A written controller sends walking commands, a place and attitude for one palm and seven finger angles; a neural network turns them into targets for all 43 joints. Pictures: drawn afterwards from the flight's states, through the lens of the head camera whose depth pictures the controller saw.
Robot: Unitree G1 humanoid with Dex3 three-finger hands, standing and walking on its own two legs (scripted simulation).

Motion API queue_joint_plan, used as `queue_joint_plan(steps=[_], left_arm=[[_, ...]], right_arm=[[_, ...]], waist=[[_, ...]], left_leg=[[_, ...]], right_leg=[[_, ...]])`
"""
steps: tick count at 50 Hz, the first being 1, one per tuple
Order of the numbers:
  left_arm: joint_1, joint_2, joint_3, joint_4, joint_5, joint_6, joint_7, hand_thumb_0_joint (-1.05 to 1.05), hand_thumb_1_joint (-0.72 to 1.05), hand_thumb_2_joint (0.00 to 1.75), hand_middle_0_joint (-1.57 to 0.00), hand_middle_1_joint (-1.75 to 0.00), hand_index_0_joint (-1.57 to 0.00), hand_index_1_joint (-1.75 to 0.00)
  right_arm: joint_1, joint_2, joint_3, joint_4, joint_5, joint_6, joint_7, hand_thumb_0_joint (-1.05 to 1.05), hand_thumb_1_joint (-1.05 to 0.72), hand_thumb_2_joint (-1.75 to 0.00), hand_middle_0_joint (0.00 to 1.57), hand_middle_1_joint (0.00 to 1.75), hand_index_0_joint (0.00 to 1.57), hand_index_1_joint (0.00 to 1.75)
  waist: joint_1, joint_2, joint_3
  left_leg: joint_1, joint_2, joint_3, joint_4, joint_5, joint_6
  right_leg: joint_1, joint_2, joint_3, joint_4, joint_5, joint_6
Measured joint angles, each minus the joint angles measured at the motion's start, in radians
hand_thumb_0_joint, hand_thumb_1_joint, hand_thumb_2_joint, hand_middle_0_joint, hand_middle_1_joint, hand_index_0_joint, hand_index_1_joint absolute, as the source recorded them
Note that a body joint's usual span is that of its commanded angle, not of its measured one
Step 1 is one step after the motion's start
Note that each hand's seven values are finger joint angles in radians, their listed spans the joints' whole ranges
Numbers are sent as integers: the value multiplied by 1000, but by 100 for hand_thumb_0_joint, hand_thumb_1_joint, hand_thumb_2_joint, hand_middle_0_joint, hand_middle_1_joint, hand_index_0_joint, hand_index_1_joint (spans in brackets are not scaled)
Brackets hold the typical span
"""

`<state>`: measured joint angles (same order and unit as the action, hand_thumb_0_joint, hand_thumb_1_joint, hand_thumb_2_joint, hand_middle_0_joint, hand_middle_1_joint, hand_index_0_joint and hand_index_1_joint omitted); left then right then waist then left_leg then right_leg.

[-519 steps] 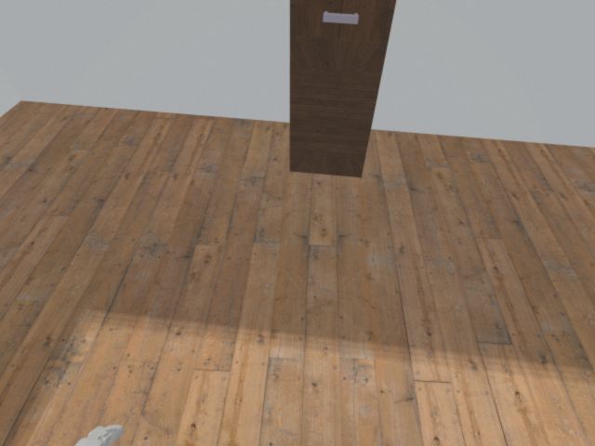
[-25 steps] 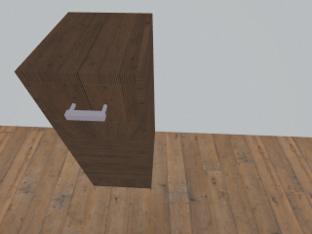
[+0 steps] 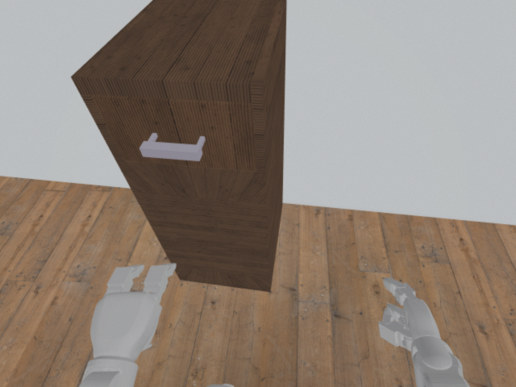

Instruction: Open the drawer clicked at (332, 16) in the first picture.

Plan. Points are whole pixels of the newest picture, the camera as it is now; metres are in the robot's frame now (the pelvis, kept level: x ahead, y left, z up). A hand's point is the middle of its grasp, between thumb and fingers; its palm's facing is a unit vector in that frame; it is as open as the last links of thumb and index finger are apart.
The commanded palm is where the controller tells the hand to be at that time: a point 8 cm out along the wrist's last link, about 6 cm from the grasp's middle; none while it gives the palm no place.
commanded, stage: raise the hand with hooked fingers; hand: left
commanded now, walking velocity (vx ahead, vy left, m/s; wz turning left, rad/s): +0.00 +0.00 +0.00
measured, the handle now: (174, 144) +0.55 +0.28 +0.04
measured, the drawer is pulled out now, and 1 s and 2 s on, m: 0.00 0.00 0.00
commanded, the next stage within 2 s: move the hooked fingers above the handle in 1.36 s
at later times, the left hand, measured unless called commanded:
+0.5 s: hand (118, 243) +0.28 +0.26 +0.08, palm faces +0.10 -0.09 -0.99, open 12.2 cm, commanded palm +0.26 +0.26 +0.14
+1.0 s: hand (83, 176) +0.34 +0.31 +0.16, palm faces +0.07 -0.05 -1.00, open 13.8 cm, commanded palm +0.30 +0.31 +0.21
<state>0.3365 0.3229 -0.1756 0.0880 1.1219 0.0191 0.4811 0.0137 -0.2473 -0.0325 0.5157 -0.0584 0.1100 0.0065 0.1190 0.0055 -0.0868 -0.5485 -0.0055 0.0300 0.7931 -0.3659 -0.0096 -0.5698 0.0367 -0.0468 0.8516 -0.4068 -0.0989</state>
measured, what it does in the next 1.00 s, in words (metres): shifts its weight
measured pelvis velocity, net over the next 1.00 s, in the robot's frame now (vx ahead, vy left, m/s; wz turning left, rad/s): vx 0.03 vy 0.06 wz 0.02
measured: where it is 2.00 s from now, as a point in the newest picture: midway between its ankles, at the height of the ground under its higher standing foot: outside the picture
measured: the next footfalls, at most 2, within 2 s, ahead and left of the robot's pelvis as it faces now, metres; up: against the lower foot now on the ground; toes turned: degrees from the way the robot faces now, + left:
none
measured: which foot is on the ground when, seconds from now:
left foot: down 0.00-1.00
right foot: down 0.00-1.00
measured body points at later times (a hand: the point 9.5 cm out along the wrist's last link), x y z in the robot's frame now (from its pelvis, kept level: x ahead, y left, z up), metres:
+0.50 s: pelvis +0.01 +0.04 +0.03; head +0.03 +0.01 +0.48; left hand +0.27 +0.27 +0.13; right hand +0.19 -0.21 -0.09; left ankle +0.02 +0.14 -0.70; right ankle +0.02 -0.05 -0.70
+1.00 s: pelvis +0.03 +0.06 +0.04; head +0.04 +0.03 +0.49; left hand +0.33 +0.31 +0.21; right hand +0.25 -0.13 -0.07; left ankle +0.02 +0.14 -0.70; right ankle +0.02 -0.05 -0.70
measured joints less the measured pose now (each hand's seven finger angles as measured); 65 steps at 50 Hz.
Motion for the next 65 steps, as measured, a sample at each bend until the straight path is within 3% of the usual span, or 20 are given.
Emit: queue_joint_plan(steps=[4,8,13,17,22,27,36,47,52,58,65], left_arm=[[-118,38,47,20,-67,2,-15,0,36,67,-27,-64,-26,-64],[-231,34,50,32,-120,45,-86,0,27,63,-27,-70,-26,-70],[-254,14,32,13,-124,68,-201,0,16,58,-27,-77,-27,-78],[-190,21,48,-46,-123,37,-235,0,7,54,-28,-83,-27,-84],[-159,49,78,-96,-119,14,-204,0,-5,49,-29,-91,-29,-91],[-222,70,94,-95,-134,41,-197,0,-16,44,-30,-98,-29,-99],[-350,100,57,-93,-158,95,-329,0,-37,36,-31,-111,-31,-112],[-474,183,103,-84,-210,84,-475,0,-48,31,-32,-119,-31,-119],[-505,208,121,-83,-232,58,-525,0,-49,30,-32,-119,-31,-120],[-458,205,145,-95,-262,7,-553,0,-49,30,-32,-120,-31,-120],[-418,203,149,-128,-252,-73,-485,0,-49,30,-32,-120,-32,-120]], right_arm=[[2,38,26,47,4,-6,-24,1,-91,-90,20,30,20,30],[38,67,58,82,19,-5,-34,1,-91,-90,20,30,20,30],[98,61,76,95,31,14,-30,1,-90,-90,21,30,20,30],[138,33,58,96,31,20,-30,1,-90,-90,21,30,20,30],[157,-10,16,112,29,18,-34,1,-91,-90,20,30,20,30],[130,-29,-7,128,36,11,-34,1,-91,-90,20,30,20,30],[49,5,31,102,56,26,-33,1,-91,-90,20,30,20,30],[42,24,71,96,64,53,-25,1,-91,-90,20,30,20,30],[63,7,64,109,65,57,-21,1,-91,-90,20,30,20,30],[94,-14,50,109,65,61,-11,1,-91,-90,20,30,20,30],[118,-27,28,122,58,45,-11,1,-91,-90,20,30,20,30]], waist=[[-8,39,21],[-29,56,27],[-58,57,30],[-70,52,42],[-57,52,61],[-43,62,64],[-33,73,67],[-19,80,91],[-22,88,100],[-32,89,102],[-26,79,109]], left_leg=[[15,-4,-31,5,6,5],[59,-7,-33,-50,33,6],[127,-9,4,-143,67,14],[172,-12,29,-189,75,25],[200,-20,29,-207,74,39],[215,-32,17,-214,73,51],[288,-49,11,-283,95,65],[343,-53,-10,-352,125,68],[345,-55,-18,-369,137,68],[336,-51,-10,-381,146,68],[319,-46,-12,-372,149,61]], right_leg=[[36,-3,-30,-20,9,2],[82,-5,-29,-79,39,11],[130,-5,11,-154,76,27],[164,-5,38,-191,88,39],[199,-13,39,-219,92,52],[226,-25,29,-240,93,65],[303,-40,27,-312,114,82],[375,-42,8,-404,149,87],[382,-43,0,-428,161,88],[370,-39,8,-437,172,87],[352,-34,6,-426,174,80]])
